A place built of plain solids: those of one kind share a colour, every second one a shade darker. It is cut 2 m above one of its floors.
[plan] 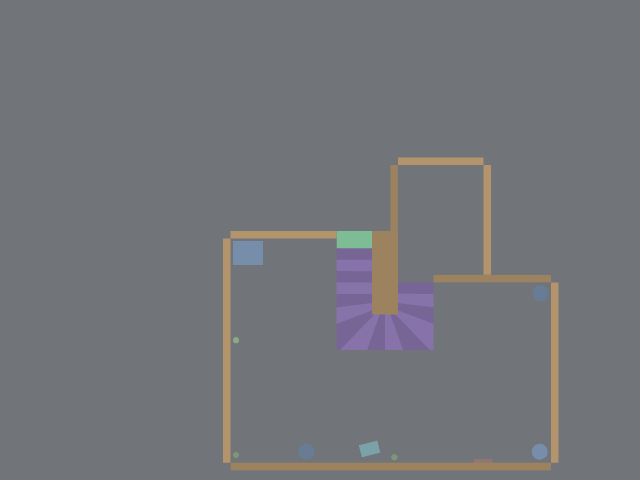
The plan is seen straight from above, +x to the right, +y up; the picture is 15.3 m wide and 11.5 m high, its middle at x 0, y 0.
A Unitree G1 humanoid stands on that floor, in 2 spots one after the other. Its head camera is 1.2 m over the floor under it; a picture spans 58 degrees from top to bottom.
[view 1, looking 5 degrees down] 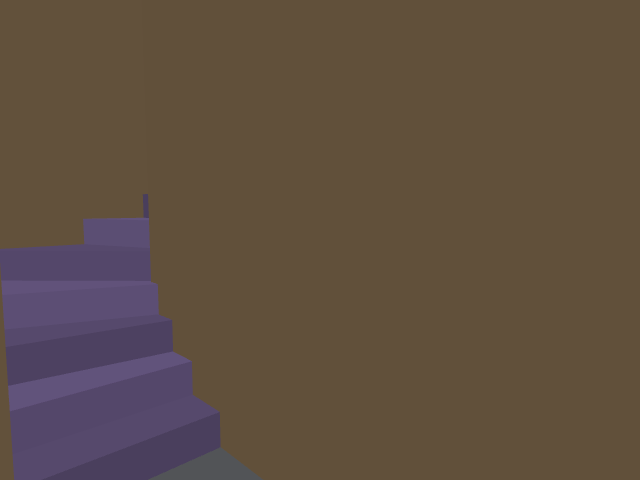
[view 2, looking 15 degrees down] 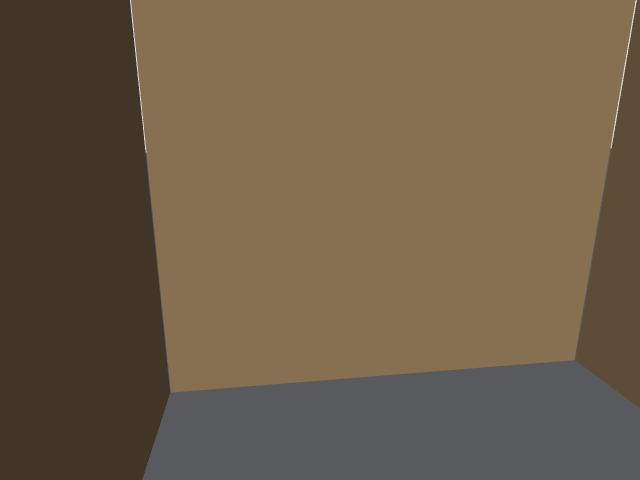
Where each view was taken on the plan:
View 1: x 2.93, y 0.78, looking -134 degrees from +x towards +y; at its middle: wall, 1.53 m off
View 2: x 2.31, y -0.03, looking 82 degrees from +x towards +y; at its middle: wall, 1.91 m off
